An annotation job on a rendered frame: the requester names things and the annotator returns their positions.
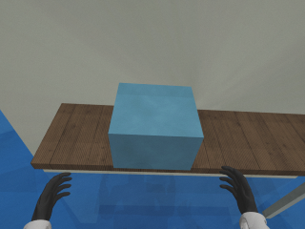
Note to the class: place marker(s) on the robot left forearm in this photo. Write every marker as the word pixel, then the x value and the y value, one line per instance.
pixel 38 224

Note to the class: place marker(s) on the table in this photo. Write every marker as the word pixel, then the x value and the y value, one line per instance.
pixel 253 143

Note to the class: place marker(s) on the robot right forearm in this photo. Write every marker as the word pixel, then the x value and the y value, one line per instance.
pixel 252 220

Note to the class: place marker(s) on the robot right hand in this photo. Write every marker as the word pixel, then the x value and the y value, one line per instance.
pixel 241 189

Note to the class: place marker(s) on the robot left hand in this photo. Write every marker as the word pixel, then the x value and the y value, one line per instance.
pixel 49 196

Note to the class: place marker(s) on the carton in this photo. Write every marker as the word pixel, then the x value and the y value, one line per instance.
pixel 154 127

